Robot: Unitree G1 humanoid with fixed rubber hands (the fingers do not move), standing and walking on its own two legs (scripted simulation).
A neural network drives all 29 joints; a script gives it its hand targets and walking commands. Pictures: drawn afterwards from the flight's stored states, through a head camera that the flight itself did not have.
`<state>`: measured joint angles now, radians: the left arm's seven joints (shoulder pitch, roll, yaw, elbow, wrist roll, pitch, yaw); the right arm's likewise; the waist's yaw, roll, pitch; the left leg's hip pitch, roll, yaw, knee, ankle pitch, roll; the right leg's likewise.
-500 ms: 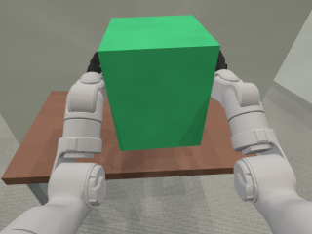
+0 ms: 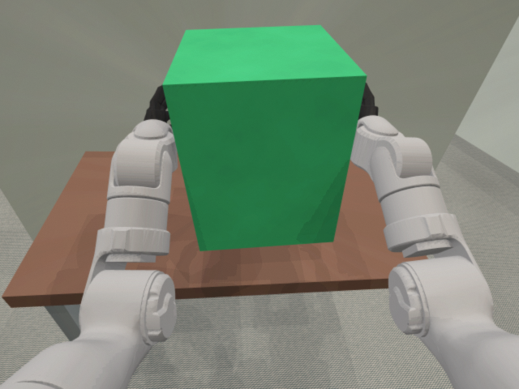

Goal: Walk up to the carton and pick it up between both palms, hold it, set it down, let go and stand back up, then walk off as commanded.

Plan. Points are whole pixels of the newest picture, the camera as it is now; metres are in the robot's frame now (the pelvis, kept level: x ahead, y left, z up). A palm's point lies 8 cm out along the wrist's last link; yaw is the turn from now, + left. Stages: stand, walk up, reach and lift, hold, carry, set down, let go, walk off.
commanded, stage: hold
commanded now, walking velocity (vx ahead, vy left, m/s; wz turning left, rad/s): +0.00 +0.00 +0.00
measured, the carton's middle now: (260, 137) +0.40 +0.02 +0.23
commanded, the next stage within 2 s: none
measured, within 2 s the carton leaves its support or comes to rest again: neither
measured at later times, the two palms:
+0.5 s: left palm (158, 132) +0.38 +0.17 +0.24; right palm (361, 127) +0.39 -0.12 +0.26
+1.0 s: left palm (158, 132) +0.38 +0.17 +0.24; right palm (361, 128) +0.39 -0.12 +0.26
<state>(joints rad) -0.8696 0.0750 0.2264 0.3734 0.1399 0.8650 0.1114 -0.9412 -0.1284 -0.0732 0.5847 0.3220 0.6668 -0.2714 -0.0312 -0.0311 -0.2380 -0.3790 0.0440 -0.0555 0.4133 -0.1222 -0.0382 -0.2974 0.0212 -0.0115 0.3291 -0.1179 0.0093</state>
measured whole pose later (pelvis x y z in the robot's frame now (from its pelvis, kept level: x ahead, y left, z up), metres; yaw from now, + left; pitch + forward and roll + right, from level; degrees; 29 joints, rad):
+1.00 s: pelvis +0.00 +0.00 +0.00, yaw +0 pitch +5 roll -2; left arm -0.87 0.08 0.23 0.37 0.14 0.87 0.11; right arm -0.94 -0.13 -0.07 0.58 0.32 0.67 -0.27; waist -0.03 -0.03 -0.24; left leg -0.38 0.04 -0.06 0.41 -0.12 -0.04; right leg -0.30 0.02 -0.01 0.33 -0.12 0.01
